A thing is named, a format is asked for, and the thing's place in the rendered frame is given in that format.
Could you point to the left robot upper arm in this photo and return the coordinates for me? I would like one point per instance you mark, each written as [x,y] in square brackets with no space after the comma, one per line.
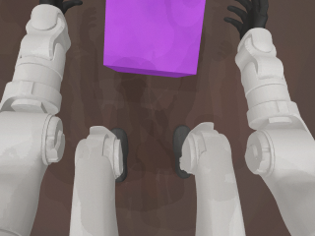
[29,142]

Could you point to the left robot hand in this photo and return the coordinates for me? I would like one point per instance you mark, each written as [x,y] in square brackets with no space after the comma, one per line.
[63,6]

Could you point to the robot left thigh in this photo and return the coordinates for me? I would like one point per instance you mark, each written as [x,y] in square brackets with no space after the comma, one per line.
[93,211]

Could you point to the right robot upper arm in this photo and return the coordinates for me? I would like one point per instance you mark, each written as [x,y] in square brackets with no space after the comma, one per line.
[285,159]

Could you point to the right robot shin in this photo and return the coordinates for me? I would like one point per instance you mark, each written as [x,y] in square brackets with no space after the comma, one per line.
[202,127]

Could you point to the right robot hand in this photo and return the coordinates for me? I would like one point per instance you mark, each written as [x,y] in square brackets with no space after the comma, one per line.
[256,16]

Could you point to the carton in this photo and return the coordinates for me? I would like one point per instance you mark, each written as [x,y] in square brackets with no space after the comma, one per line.
[153,37]

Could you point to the left robot forearm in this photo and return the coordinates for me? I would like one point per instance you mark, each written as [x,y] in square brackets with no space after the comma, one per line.
[39,69]

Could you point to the right robot forearm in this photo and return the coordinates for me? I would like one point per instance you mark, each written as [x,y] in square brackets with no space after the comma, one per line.
[265,88]

